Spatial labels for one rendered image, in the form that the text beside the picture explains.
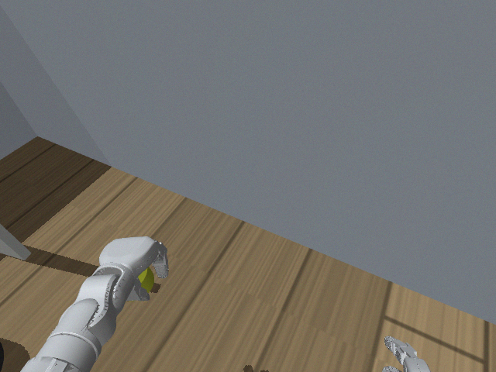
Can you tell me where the right robot hand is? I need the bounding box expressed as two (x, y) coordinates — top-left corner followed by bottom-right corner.
(382, 336), (431, 372)

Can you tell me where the left robot hand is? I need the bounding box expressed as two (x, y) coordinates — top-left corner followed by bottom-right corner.
(99, 236), (168, 301)

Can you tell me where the left robot arm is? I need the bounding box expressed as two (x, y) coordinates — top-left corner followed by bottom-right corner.
(20, 263), (135, 372)

